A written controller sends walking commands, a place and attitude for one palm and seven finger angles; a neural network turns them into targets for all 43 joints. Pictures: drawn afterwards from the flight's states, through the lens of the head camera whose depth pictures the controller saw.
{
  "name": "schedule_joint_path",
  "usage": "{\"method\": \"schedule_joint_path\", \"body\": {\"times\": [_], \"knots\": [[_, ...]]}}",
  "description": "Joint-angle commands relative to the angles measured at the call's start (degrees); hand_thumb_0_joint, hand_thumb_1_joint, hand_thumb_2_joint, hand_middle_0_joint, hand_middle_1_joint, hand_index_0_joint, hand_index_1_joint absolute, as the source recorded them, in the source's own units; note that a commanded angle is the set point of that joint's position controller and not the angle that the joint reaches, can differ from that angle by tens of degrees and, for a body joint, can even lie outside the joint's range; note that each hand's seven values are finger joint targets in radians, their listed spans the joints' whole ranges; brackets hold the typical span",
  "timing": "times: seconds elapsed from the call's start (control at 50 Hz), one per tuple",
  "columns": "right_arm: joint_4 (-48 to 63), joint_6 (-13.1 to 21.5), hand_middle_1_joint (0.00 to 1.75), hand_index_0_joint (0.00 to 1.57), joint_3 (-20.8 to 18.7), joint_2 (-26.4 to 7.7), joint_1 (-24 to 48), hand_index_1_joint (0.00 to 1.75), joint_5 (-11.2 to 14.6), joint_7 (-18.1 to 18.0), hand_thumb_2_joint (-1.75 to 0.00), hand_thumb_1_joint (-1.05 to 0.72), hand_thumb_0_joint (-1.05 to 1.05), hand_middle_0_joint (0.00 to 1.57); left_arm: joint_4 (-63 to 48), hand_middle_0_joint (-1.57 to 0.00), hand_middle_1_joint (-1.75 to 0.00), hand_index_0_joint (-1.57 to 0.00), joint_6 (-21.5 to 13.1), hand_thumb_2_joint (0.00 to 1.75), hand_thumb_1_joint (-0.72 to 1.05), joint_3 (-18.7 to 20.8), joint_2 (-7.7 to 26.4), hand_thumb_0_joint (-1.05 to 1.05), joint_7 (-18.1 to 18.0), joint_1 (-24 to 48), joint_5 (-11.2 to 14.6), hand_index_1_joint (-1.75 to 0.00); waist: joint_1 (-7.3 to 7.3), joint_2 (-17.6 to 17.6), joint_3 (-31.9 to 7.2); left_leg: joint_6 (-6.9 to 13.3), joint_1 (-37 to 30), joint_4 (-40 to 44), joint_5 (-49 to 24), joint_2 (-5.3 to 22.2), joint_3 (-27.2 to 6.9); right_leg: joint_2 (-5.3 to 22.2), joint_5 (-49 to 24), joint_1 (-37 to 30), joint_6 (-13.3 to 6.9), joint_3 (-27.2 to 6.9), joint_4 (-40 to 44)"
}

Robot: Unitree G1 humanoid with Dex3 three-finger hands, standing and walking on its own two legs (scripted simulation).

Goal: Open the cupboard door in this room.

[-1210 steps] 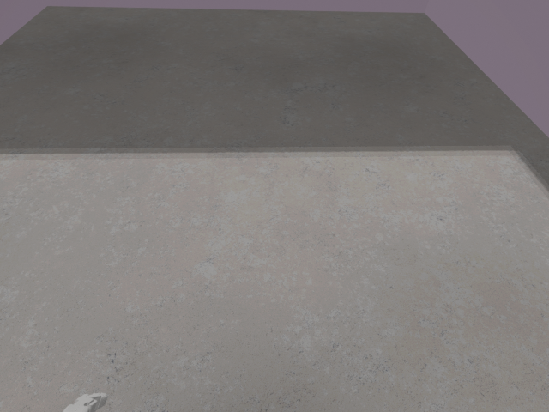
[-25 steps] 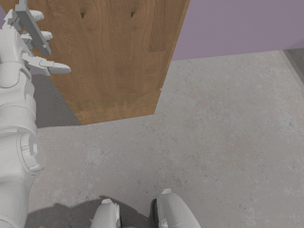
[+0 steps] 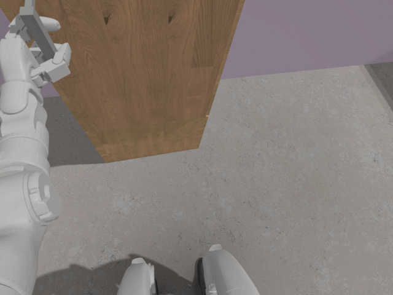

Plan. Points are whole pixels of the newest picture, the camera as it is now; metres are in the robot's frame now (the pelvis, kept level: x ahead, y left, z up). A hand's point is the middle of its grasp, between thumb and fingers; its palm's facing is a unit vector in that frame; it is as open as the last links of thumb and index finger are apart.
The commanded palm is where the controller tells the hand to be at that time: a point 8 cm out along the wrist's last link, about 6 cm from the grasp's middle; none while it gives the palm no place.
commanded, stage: close the thumb around the handle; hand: left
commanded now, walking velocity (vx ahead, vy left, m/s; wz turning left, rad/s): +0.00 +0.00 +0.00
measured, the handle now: (46, 36) +0.60 +0.22 +0.09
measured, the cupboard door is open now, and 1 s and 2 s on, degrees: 0 29 41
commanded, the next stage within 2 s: pull the door open along its arc in 0.14 s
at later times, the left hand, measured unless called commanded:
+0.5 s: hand (64, 69) +0.53 +0.18 +0.08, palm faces +0.09 -1.00 -0.01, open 5.6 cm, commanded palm +0.47 +0.22 +0.07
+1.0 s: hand (119, 138) +0.38 +0.09 +0.08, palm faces +0.48 -0.88 +0.04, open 5.8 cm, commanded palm +0.31 +0.11 +0.07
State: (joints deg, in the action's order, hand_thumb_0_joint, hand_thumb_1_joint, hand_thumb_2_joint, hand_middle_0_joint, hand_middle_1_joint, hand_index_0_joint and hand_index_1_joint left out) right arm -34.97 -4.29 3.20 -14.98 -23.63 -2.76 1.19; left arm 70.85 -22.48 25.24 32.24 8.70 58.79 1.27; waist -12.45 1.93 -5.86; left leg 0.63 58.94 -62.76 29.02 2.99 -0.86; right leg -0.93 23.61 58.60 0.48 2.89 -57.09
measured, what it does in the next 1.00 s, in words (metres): stands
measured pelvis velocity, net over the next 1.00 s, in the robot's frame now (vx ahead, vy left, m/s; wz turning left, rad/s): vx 0.02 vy -0.01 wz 0.04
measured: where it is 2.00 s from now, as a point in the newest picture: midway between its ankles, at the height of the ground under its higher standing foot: outside the picture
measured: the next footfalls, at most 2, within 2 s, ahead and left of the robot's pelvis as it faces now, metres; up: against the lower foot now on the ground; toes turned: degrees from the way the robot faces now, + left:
none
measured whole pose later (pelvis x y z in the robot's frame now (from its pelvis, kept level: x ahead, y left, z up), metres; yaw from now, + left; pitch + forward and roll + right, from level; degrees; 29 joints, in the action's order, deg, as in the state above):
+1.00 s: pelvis +0.02 -0.01 +0.02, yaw +2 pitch +16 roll -1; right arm -33.4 -1.0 -0.7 -10.3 -12.1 -5.4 4.3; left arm 23.7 -17.4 -1.8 -7.8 -35.8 14.1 -5.8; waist -0.9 1.4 -9.0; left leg -0.1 43.1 -55.6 28.3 1.2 -0.2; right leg 0.7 25.1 44.3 -0.1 2.2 -53.6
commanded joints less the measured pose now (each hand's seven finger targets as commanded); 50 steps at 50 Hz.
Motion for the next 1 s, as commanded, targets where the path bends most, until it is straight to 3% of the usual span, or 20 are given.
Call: {"method": "schedule_joint_path", "body": {"times": [0.0,0.04,0.08,0.12,0.16,0.22,0.24,0.26,0.32,0.42,0.54,0.6,0.64,0.66,0.68,0.76,0.78,0.84,0.92,0.98], "knots": [[1.53,0.66,0.3,0.2,-4.01,-10.96,-12.09,0.3,-0.29,-0.94,-0.9,-0.9,0.0,0.2,-12.13,-0.4,-1.35,-0.4,-3.69,0.9,0.9,1.12,14.95,0.0,0.07,25.67,0.65,-1.35,-0.56,8.98,-29.72,0.52,-21.31,6.06,-26.42,-1.38,-2.05,-1.97,-19.54,-14.31,-1.23,-0.36,4.64],[1.85,0.55,0.3,0.2,-4.17,-10.73,-12.13,0.3,-0.34,-0.84,-0.9,-0.9,0.0,0.2,-14.01,-0.4,-1.35,-0.4,-4.01,0.9,0.9,1.1,14.59,0.0,0.44,24.5,0.73,-1.35,0.38,10.23,-32.31,0.19,-23.52,6.08,-29.15,-1.33,-2.16,-2.03,-21.21,-15.26,-1.43,-0.2,4.25],[1.9,0.38,0.3,0.2,-4.36,-10.59,-12.31,0.3,-0.33,-0.75,-0.9,-0.9,0.0,0.2,-14.77,-0.4,-1.35,-0.4,-4.21,0.9,0.9,0.92,12.91,0.0,0.31,23.98,1.53,-1.35,0.12,9.32,-32.39,0.07,-24.91,5.93,-31.38,-1.11,-2.55,-2.23,-22.08,-14.51,-1.45,0.19,4.13],[2.07,0.24,0.3,0.2,-4.32,-10.67,-12.03,0.3,-0.21,-0.68,-0.9,-0.9,0.0,0.2,-13.32,-0.4,-1.35,-0.4,-3.74,0.9,0.9,2.63,14.41,0.0,-0.18,21.55,1.68,-1.35,0.95,7.55,-31.24,0.25,-21.92,6.06,-29.28,-1.35,-1.82,-2.21,-22.23,-16.49,-1.19,-0.17,4.42],[2.03,0.2,0.3,0.2,-4.12,-10.75,-11.71,0.3,-0.09,-0.78,-0.9,-0.9,0.0,0.2,-13.26,-0.4,-1.35,-0.4,-3.45,0.9,0.9,2.72,16.03,0.0,-0.55,23.16,0.98,-1.35,0.18,6.14,-28.48,0.83,-18.47,6.43,-25.25,-1.5,-1.2,-2.07,-20.94,-17.65,-0.91,-0.81,5.15],[2.55,0.28,0.3,0.2,-4.1,-10.6,-11.72,0.3,0.02,-1.11,-0.9,-0.9,0.0,0.2,-14.13,-0.4,-1.35,-0.4,-3.86,0.9,0.9,4.06,18.32,0.0,-0.3,22.68,0.45,-1.35,1.19,7.85,-30.63,0.8,-18.72,6.53,-25.56,-1.73,-1.01,-1.93,-21.97,-19.42,-1.08,-1.18,4.84],[2.32,0.47,0.3,0.2,-3.98,-10.21,-11.47,0.3,0.02,-0.96,-0.9,-0.9,0.0,0.2,-14.3,-0.4,-1.35,-0.4,-3.83,0.9,0.9,0.46,13.74,0.0,-0.19,24.9,0.85,-1.35,-0.41,8.48,-29.98,0.71,-19.88,6.56,-25.72,-1.65,-1.21,-2.02,-21.47,-17.44,-1.02,-0.89,5.0],[2.06,0.72,0.3,0.2,-4.32,-10.01,-11.54,0.3,-0.01,-0.73,-0.9,-0.9,0.0,0.2,-13.47,-0.4,-1.35,-0.4,-3.62,0.9,0.9,-0.92,10.38,0.0,-0.1,23.48,1.41,-1.35,-0.39,7.62,-28.91,0.68,-20.2,6.46,-25.27,-1.63,-1.14,-2.15,-20.65,-16.42,-1.04,-0.68,5.4],[2.43,0.8,0.3,0.2,-4.55,-10.42,-11.57,0.3,-0.14,-0.49,-0.9,-0.9,0.0,0.2,-15.23,-0.4,-1.35,-0.4,-4.22,0.9,0.9,0.6,11.09,0.0,-0.36,19.44,2.11,-1.35,1.43,8.07,-31.55,0.28,-22.52,6.93,-27.67,-1.56,-1.24,-2.15,-21.71,-17.47,-1.31,-0.35,4.97],[3.76,0.29,0.3,0.2,-5.22,-10.11,-10.51,0.3,0.41,0.13,-0.9,-0.9,0.0,0.2,-20.41,-0.4,-1.35,-0.4,-4.37,0.9,0.9,-0.19,8.37,0.0,-0.06,10.19,3.08,-1.35,3.94,8.12,-32.46,-0.09,-25.05,7.98,-31.83,-1.55,-0.81,-2.21,-24.59,-19.74,-1.53,-0.03,5.19],[6.27,0.49,0.3,0.2,-6.19,-8.91,-7.47,0.3,1.8,0.83,-0.9,-0.9,0.0,0.2,-30.01,-0.4,-1.35,-0.4,-2.88,0.9,0.9,-3.98,-0.47,0.0,-0.67,-5.79,6.45,-1.35,6.2,3.3,-29.23,0.26,-23.91,11.03,-32.13,-1.93,0.94,-2.25,-28.57,-26.32,-1.44,-0.02,7.14],[7.42,1.34,0.3,0.2,-6.49,-8.07,-5.7,0.3,2.3,1.31,-0.9,-0.9,0.0,0.2,-38.47,-0.4,-1.35,-0.4,-3.05,0.9,0.9,-6.65,-4.94,0.0,-1.92,-14.22,7.45,-1.35,7.92,5.43,-28.75,-0.14,-27.03,12.23,-36.56,-1.67,1.11,-1.93,-29.8,-27.04,-1.57,0.2,7.57],[7.6,2.1,0.3,0.2,-6.67,-7.51,-4.45,0.3,2.51,1.66,-0.9,-0.9,0.0,0.2,-42.92,-0.4,-1.35,-0.4,-3.03,0.9,0.9,-9.55,-9.49,0.0,-3.01,-18.59,8.2,-1.35,7.96,2.09,-26.41,-0.08,-26.38,12.97,-35.71,-1.62,1.41,-1.9,-30.08,-28.18,-1.44,0.46,8.08],[8.0,2.89,0.3,0.2,-6.87,-6.3,-2.23,0.3,1.96,1.72,-0.9,-0.9,0.0,0.2,-46.39,-0.4,-1.35,-0.4,-2.93,0.9,0.9,-2.67,-11.58,0.0,-11.49,-18.73,11.77,-1.35,11.05,0.82,-25.28,-0.83,-23.76,13.38,-33.83,-1.9,1.8,-1.97,-28.81,-29.12,-1.3,1.27,8.37],[7.93,3.7,0.3,0.2,-6.55,-6.01,-1.28,0.3,1.57,2.07,-0.9,-0.9,0.0,0.2,-47.76,-0.4,-1.35,-0.4,-2.75,0.9,0.9,-7.59,-15.63,0.0,-15.92,-22.67,9.56,-1.35,10.54,0.98,-23.98,-1.08,-23.42,13.36,-32.64,-1.94,1.58,-1.86,-27.59,-28.6,-1.33,1.4,7.97],[7.13,4.97,0.3,0.2,-6.72,-4.84,1.41,0.3,-0.18,3.15,-0.9,-0.9,0.0,0.2,-53.17,-0.4,-1.35,-0.4,-2.13,0.9,0.9,-14.06,-24.93,0.0,-29.72,-26.9,3.45,-1.35,10.13,0.6,-22.18,-1.82,-24.5,13.52,-31.24,-1.88,1.64,-1.06,-25.3,-27.47,-1.68,1.96,7.23],[7.26,5.18,0.3,0.2,-6.84,-4.77,1.93,0.3,-0.77,3.07,-0.9,-0.9,0.0,0.2,-54.29,-0.4,-1.35,-0.4,-1.99,0.9,0.9,-15.7,-26.49,0.0,-33.1,-26.38,1.14,-1.35,9.83,-2.01,-22.12,-1.49,-24.11,13.31,-29.84,-1.94,1.49,-1.01,-24.6,-27.65,-1.7,1.91,7.33],[7.03,5.6,0.3,0.2,-6.76,-3.38,5.02,0.3,-2.04,3.16,-0.9,-0.9,0.0,0.2,-56.23,-0.4,-1.35,-0.4,-0.65,0.9,0.9,-21.23,-33.32,0.0,-41.98,-27.49,-4.71,-1.35,10.51,-0.04,-21.98,-1.82,-24.57,13.8,-28.18,-2.25,1.4,-0.32,-22.48,-27.36,-2.12,2.0,7.04],[7.51,5.43,0.3,0.2,-6.94,-2.09,8.26,0.3,-2.96,2.6,-0.9,-0.9,0.0,0.2,-59.69,-0.4,-1.35,-0.4,1.5,0.9,0.9,-30.36,-40.28,0.0,-46.18,-31.83,-10.15,-1.35,10.14,-4.57,-22.5,-1.41,-25.37,13.84,-26.1,-2.31,1.58,-0.01,-22.54,-29.18,-2.39,1.85,7.94],[8.15,5.36,0.3,0.2,-6.65,-1.27,10.76,0.3,-2.92,1.67,-0.9,-0.9,0.0,0.2,-63.21,-0.4,-1.35,-0.4,2.44,0.9,0.9,-34.78,-43.27,0.0,-46.32,-34.16,-11.54,-1.35,10.29,-4.51,-21.29,-1.29,-26.11,14.32,-24.63,-2.28,1.35,0.27,-21.64,-29.83,-2.64,1.46,8.6]]}}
